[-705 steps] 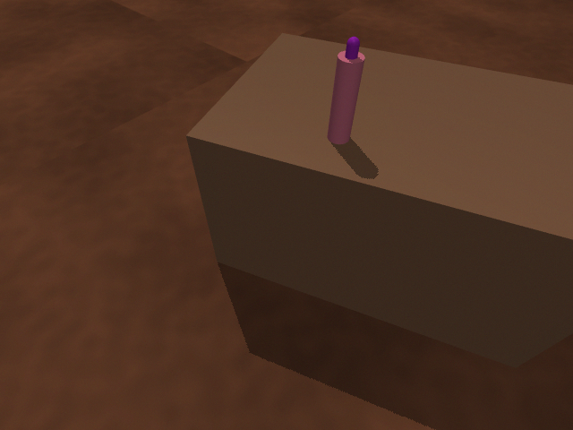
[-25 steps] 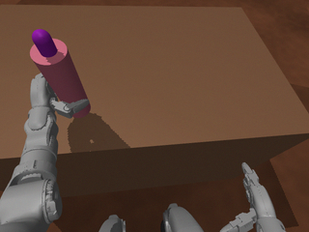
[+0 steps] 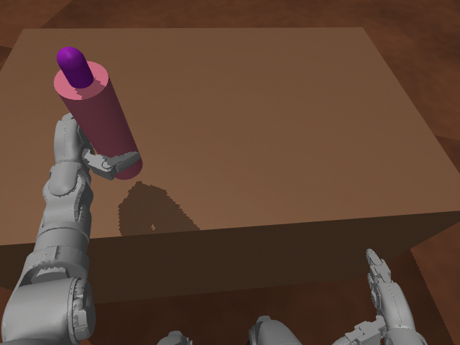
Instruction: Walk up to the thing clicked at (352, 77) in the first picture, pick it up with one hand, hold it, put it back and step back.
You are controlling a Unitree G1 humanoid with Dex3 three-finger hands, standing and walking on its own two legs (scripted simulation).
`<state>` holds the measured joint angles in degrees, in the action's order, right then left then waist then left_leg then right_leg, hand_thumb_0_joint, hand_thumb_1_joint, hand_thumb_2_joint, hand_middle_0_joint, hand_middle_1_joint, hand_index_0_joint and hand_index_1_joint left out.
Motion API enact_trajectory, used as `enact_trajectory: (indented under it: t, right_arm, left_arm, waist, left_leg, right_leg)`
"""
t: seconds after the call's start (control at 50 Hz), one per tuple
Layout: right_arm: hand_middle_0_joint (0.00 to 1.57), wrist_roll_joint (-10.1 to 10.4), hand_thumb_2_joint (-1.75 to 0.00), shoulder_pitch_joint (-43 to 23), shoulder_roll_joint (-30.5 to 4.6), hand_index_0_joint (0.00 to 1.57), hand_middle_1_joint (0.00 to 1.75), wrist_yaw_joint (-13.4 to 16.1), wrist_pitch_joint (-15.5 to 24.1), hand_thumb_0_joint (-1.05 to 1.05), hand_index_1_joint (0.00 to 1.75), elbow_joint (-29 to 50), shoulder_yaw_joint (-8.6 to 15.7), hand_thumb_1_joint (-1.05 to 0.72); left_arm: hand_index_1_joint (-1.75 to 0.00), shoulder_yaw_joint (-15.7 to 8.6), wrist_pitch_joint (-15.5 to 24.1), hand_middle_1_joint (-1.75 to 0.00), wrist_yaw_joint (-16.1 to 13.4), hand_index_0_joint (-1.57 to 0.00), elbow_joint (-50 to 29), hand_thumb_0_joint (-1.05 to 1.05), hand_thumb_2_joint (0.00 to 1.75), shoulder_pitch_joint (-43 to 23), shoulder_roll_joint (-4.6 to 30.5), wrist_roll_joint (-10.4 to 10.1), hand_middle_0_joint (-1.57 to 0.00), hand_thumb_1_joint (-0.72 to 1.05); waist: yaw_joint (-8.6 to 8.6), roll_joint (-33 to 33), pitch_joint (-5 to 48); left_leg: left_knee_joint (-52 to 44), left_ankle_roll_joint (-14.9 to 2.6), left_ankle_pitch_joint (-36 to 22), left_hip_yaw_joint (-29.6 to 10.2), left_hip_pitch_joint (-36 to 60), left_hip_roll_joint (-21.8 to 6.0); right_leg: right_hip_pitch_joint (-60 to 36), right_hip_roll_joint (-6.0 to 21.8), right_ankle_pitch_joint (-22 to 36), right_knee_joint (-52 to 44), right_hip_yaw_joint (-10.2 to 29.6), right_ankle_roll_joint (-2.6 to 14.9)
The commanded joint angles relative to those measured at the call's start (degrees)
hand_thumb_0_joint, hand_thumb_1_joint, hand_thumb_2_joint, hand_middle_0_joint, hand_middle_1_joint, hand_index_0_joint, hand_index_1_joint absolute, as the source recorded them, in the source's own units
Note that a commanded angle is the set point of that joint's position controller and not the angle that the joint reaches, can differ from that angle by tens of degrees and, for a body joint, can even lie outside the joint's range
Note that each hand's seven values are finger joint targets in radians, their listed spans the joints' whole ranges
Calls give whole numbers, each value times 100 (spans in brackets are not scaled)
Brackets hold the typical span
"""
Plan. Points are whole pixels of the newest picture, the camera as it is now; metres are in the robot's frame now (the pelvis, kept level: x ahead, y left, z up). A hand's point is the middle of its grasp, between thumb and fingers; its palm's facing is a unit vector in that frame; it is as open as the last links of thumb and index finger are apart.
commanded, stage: lift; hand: left
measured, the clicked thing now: (104, 124) +0.43 +0.16 +0.14
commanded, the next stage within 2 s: hold in 1.18 s
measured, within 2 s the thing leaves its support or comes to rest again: neither
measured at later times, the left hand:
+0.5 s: hand (93, 134) +0.40 +0.17 +0.16, palm faces +0.10 -0.99 -0.04, open 9.7 cm
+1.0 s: hand (82, 146) +0.35 +0.16 +0.19, palm faces +0.12 -0.99 -0.02, open 9.7 cm
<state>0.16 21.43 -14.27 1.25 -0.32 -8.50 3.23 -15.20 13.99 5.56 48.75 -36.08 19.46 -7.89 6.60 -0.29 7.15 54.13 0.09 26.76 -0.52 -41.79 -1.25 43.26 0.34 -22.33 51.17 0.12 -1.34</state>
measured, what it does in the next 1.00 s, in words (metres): stands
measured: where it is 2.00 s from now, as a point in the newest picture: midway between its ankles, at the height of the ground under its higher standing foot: outside the picture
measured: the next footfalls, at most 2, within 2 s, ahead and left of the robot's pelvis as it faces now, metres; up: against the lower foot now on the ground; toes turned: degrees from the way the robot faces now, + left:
none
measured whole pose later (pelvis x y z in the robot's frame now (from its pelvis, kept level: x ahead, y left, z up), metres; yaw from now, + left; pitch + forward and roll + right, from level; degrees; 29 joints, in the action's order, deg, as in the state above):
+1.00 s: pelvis -0.01 -0.01 +0.03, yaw +1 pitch +1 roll +0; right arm 2.0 17.7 -12.2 5.5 9.3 -27.8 2.7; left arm -11.1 -11.5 1.4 8.6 -16.1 13.9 -11.2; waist 1.5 -2.3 3.9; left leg 39.0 0.7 20.4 -0.9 -19.4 -0.6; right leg 21.5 1.0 -17.7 38.4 -0.5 -0.7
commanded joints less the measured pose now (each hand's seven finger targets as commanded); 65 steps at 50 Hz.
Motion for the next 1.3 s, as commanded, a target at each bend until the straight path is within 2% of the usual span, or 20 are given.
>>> enact_trajectory:
  t: [0.0,0.14,0.24,0.26,0.44,0.46,0.48,0.54,0.6,0.7,0.74,0.86,0.9,0.94,0.96,1.08,1.1,1.12,1.16,1.28]
  right_arm:
    - [5,62,-5,75,-741,5,5,120,306,0,5,873,452,53]
    - [5,165,-5,-187,-731,5,5,219,363,0,5,721,527,54]
    - [5,216,-5,-208,-564,5,5,270,403,0,5,458,426,54]
    - [5,226,-5,-282,-742,5,5,302,421,0,5,370,580,54]
    - [5,258,-5,-384,-488,5,5,354,627,0,5,-72,299,55]
    - [5,255,-5,-518,-658,5,5,376,652,0,5,45,446,55]
    - [5,254,-5,-461,-618,5,5,377,685,0,5,-35,404,55]
    - [5,253,-5,-496,-468,5,5,390,735,0,5,-154,285,55]
    - [5,248,-5,-512,-621,5,5,441,841,0,5,-312,424,55]
    - [5,224,-5,-690,-344,5,5,433,979,0,5,-360,128,55]
    - [5,215,-5,-693,-543,5,5,451,1040,0,5,-561,303,55]
    - [5,215,-5,-941,-393,5,5,457,1240,0,5,-880,213,55]
    - [5,198,-5,-967,-321,5,5,461,1315,0,5,-854,112,55]
    - [5,194,-5,-949,-410,5,5,482,1349,0,5,-1095,228,54]
    - [5,193,-5,-986,-406,5,5,473,1364,0,5,-1031,173,55]
    - [5,195,-5,-1190,-343,5,5,473,1516,0,5,-1241,146,54]
    - [5,186,-5,-1184,-406,5,5,489,1542,0,5,-1256,209,55]
    - [5,174,-5,-1142,-571,5,5,507,1564,0,5,-1374,369,54]
    - [5,176,-5,-1258,-280,5,5,456,1626,0,5,-1362,108,54]
    - [5,155,-5,-1334,-460,5,5,493,1750,0,5,-1545,307,53]
  left_arm:
    - [-157,-251,421,-157,-111,-144,-2392,0,139,-2896,1329,-214,-140,11]
    - [-155,-30,-144,-155,-307,-141,-3003,0,138,-2233,891,-277,-138,9]
    - [-154,-90,-440,-155,-411,-140,-3909,0,138,-2164,972,-293,-137,10]
    - [-156,-48,-577,-156,-420,-141,-3396,0,139,-1659,789,-298,-138,8]
    - [-154,50,-1060,-154,-371,-138,-4894,0,139,-1611,713,-403,-135,10]
    - [-154,67,-1191,-154,-364,-139,-4320,0,139,-1231,613,-403,-136,10]
    - [-155,-26,-1200,-155,-389,-140,-4948,0,140,-1491,772,-407,-136,11]
    - [-155,59,-1378,-155,-394,-140,-4881,0,140,-1135,607,-405,-136,13]
    - [-155,-109,-1466,-156,-433,-140,-5358,0,141,-1197,757,-441,-136,13]
    - [-154,-7,-1700,-155,-416,-139,-5283,0,141,-833,538,-435,-135,16]
    - [-155,-4,-1772,-155,-409,-139,-5325,0,141,-843,550,-448,-136,15]
    - [-154,-193,-1841,-154,-455,-140,-6101,0,139,-988,748,-499,-136,12]
    - [-154,27,-1967,-154,-428,-139,-5566,0,139,-570,400,-487,-135,12]
    - [-153,-162,-1981,-153,-463,-139,-6037,0,138,-941,690,-489,-136,11]
    - [-152,-88,-2061,-152,-462,-137,-5591,0,138,-610,523,-478,-134,12]
    - [-151,-15,-2167,-151,-420,-137,-5914,0,136,-666,487,-470,-134,13]
    - [-151,-196,-2133,-151,-433,-137,-6386,0,137,-898,728,-490,-134,14]
    - [-150,-173,-2190,-150,-443,-137,-5995,0,136,-644,633,-476,-134,15]
    - [-150,-63,-2221,-150,-418,-136,-6118,0,136,-561,429,-514,-133,15]
    - [-149,-82,-2319,-148,-410,-134,-6208,0,132,-524,494,-497,-132,11]
  waist:
    - [-150,-634,2902]
    - [-263,-406,2468]
    - [-383,-362,2169]
    - [-357,-108,1958]
    - [-456,-295,1750]
    - [-396,-117,1672]
    - [-446,-210,1689]
    - [-457,-235,1555]
    - [-428,-149,1408]
    - [-502,-112,1231]
    - [-470,-219,1180]
    - [-601,-279,1098]
    - [-511,21,860]
    - [-506,-158,1101]
    - [-537,-42,950]
    - [-542,-174,917]
    - [-598,-322,1012]
    - [-494,-121,938]
    - [-611,-221,926]
    - [-507,-200,899]
  left_leg:
    - [-690,17,-2552,21,1620,58]
    - [-1005,59,-2585,5,1829,45]
    - [-1142,27,-2468,58,1871,81]
    - [-1228,28,-2423,43,1872,61]
    - [-1476,34,-2485,53,2288,67]
    - [-1461,23,-2488,76,2223,70]
    - [-1521,9,-2329,82,2275,88]
    - [-1607,12,-2235,93,2308,96]
    - [-1725,-21,-2001,89,2439,106]
    - [-1828,-67,-1798,135,2414,146]
    - [-1918,-37,-1824,94,2525,116]
    - [-2057,-68,-1567,114,2591,174]
    - [-2118,-98,-1504,97,2562,154]
    - [-2126,-96,-1624,114,2731,160]
    - [-2172,-86,-1674,84,2672,143]
    - [-2317,-93,-1602,91,2831,167]
    - [-2339,-80,-1576,86,2878,178]
    - [-2377,-83,-1594,70,2933,150]
    - [-2409,-65,-1687,47,2867,144]
    - [-2466,-77,-1770,47,3053,146]
  right_leg:
    - [-1736,-43,2304,-463,-81,212]
    - [-1925,-70,2240,-678,-142,226]
    - [-2210,-44,2224,-845,-136,184]
    - [-2139,-62,2141,-883,-158,189]
    - [-2321,-38,2108,-1106,-203,166]
    - [-2361,-33,2130,-1154,-201,158]
    - [-2416,-23,2043,-1223,-186,142]
    - [-2443,-9,1938,-1305,-193,145]
    - [-2451,-9,1758,-1435,-200,113]
    - [-2568,30,1626,-1636,-167,78]
    - [-2552,2,1602,-1627,-202,110]
    - [-2692,32,1350,-1854,-184,97]
    - [-2655,15,1302,-1922,-200,73]
    - [-2728,35,1426,-1937,-177,83]
    - [-2764,14,1440,-1953,-213,89]
    - [-2809,26,1378,-2099,-204,97]
    - [-2876,23,1331,-2125,-211,103]
    - [-2841,0,1341,-2124,-232,101]
    - [-2958,0,1420,-2130,-245,121]
    - [-2975,-8,1497,-2250,-242,110]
